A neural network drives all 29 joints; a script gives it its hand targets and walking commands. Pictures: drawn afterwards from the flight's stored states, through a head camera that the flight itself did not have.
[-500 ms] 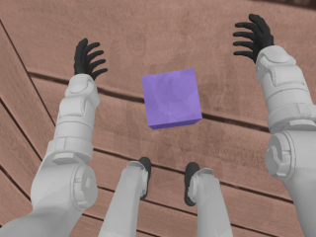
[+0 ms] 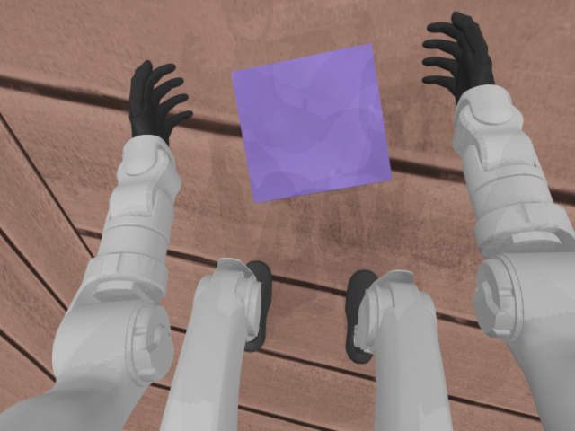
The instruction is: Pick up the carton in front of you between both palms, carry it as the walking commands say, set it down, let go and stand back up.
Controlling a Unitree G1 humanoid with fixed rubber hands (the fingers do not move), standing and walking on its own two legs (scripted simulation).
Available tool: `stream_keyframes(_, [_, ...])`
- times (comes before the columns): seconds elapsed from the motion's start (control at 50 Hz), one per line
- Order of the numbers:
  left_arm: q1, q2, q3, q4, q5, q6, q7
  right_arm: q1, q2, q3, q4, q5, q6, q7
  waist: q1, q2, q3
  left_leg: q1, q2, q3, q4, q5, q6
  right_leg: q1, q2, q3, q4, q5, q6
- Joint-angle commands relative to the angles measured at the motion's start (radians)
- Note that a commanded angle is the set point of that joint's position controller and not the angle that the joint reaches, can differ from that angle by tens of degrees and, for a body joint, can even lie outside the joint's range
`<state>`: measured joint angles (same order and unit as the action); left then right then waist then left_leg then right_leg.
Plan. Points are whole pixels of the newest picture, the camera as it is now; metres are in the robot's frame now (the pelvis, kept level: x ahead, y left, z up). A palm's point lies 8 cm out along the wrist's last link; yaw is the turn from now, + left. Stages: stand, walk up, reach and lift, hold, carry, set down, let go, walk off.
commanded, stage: reach and lift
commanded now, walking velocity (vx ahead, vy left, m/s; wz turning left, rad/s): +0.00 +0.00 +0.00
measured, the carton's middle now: (312, 138) +0.49 +0.00 -0.38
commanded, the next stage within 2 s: none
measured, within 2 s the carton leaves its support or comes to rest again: leaves its support in 1.28 s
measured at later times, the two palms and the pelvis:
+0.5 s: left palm (194, 141) +0.48 +0.19 -0.31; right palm (418, 113) +0.52 -0.17 -0.32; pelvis -0.04 +0.00 -0.13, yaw +1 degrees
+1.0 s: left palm (215, 135) +0.48 +0.16 -0.30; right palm (402, 110) +0.53 -0.15 -0.31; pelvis -0.04 +0.00 -0.13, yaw +1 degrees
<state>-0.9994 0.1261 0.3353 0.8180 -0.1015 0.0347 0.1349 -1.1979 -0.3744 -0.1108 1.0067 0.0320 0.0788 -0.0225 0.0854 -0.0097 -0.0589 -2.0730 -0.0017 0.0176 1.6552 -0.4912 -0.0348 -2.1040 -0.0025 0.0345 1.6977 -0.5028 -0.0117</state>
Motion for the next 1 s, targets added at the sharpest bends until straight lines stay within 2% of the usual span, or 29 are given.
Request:
stream_keyframes(0.0, [-0.195,0.133,-0.045,-0.116,-0.060,-0.010,0.026,-0.319,-0.138,0.050,-0.133,0.066,-0.017,-0.014,0.026,-0.144,-1.141,0.431,-0.060,0.070,0.015,0.426,-0.046,0.774,0.047,0.005,0.025,0.473,0.020])
stream_keyframes(0.04, [-0.246,0.148,-0.063,-0.128,-0.083,0.003,0.040,-0.375,-0.165,0.072,-0.139,0.095,-0.008,-0.019,0.029,-0.147,-1.152,0.437,-0.053,0.074,0.055,0.373,-0.042,0.751,0.044,-0.007,0.060,0.391,0.019])
stream_keyframes(0.1, [-0.326,0.165,-0.079,-0.096,-0.104,0.024,0.057,-0.453,-0.190,0.098,-0.089,0.126,0.009,-0.025,0.033,-0.150,-1.085,0.418,-0.041,0.076,0.102,0.265,-0.036,0.677,0.033,-0.017,0.097,0.246,0.018])
stream_keyframes(0.18, [-0.419,0.177,-0.091,0.010,-0.115,0.033,0.064,-0.523,-0.203,0.125,0.039,0.151,0.014,-0.023,0.036,-0.135,-0.927,0.381,-0.026,0.074,0.163,0.148,-0.030,0.544,0.011,-0.011,0.139,0.094,0.013])
stream_keyframes(0.24, [-0.475,0.184,-0.097,0.091,-0.115,0.022,0.060,-0.561,-0.210,0.138,0.126,0.161,0.002,-0.017,0.035,-0.114,-0.833,0.367,-0.017,0.065,0.208,0.121,-0.029,0.466,-0.001,0.002,0.176,0.055,0.008])
stream_keyframes(0.34, [-0.549,0.201,-0.114,0.174,-0.124,-0.011,0.050,-0.618,-0.223,0.160,0.198,0.174,-0.032,-0.015,0.030,-0.086,-0.758,0.357,-0.009,0.051,0.280,0.156,-0.031,0.409,-0.009,0.017,0.246,0.086,0.003])
stream_keyframes(0.38, [-0.573,0.212,-0.127,0.177,-0.137,-0.024,0.052,-0.646,-0.233,0.173,0.188,0.185,-0.046,-0.020,0.028,-0.088,-0.789,0.369,-0.010,0.049,0.308,0.193,-0.033,0.437,-0.008,0.019,0.275,0.127,0.003])
stream_keyframes(0.42, [-0.568,0.172,-0.175,0.198,-0.195,-0.035,0.049,-0.664,-0.234,0.194,0.166,0.197,-0.061,-0.028,0.000,-0.101,-0.834,0.394,-0.018,0.047,0.331,0.246,-0.035,0.479,-0.008,0.014,0.296,0.179,0.004])
stream_keyframes(0.48, [-0.566,0.150,-0.215,0.230,-0.241,-0.037,0.046,-0.686,-0.250,0.214,0.137,0.208,-0.072,-0.032,-0.019,-0.118,-0.863,0.386,-0.030,0.045,0.355,0.279,-0.039,0.522,-0.012,0.014,0.325,0.228,0.003])
stream_keyframes(0.56, [-0.545,0.140,-0.231,0.187,-0.267,-0.043,0.063,-0.685,-0.246,0.237,0.092,0.222,-0.072,-0.032,-0.023,-0.141,-0.945,0.404,-0.048,0.053,0.366,0.327,-0.039,0.594,-0.009,0.005,0.343,0.285,0.005])
stream_keyframes(0.62, [-0.495,0.145,-0.216,0.221,-0.251,-0.043,0.064,-0.627,-0.208,0.234,0.117,0.216,-0.064,-0.032,-0.010,-0.152,-0.877,0.353,-0.055,0.056,0.364,0.313,-0.035,0.569,-0.005,0.008,0.341,0.289,0.007])
stream_keyframes(0.72, [-0.489,0.141,-0.173,0.231,-0.189,-0.053,0.058,-0.578,-0.166,0.206,0.168,0.194,-0.062,-0.022,0.004,-0.112,-0.742,0.285,-0.052,0.054,0.351,0.277,-0.031,0.457,0.001,0.021,0.321,0.253,0.000])
stream_keyframes(0.82, [-0.524,0.118,-0.168,0.220,-0.163,-0.057,0.054,-0.588,-0.140,0.202,0.197,0.183,-0.068,-0.022,-0.003,-0.090,-0.702,0.285,-0.052,0.049,0.341,0.251,-0.032,0.403,0.003,0.025,0.300,0.213,-0.002])
stream_keyframes(0.94, [-0.587,0.005,-0.197,0.227,-0.165,-0.057,0.049,-0.650,-0.036,0.235,0.188,0.178,-0.077,-0.027,-0.021,-0.088,-0.697,0.326,-0.073,0.045,0.333,0.225,-0.033,0.398,0.011,0.019,0.282,0.169,0.000])
stream_keyframes(0.98, [-0.602,-0.048,-0.198,0.227,-0.148,-0.059,0.044,-0.664,0.044,0.252,0.184,0.174,-0.075,-0.020,-0.010,-0.099,-0.697,0.339,-0.085,0.050,0.327,0.218,-0.030,0.407,0.020,0.009,0.278,0.159,0.002])
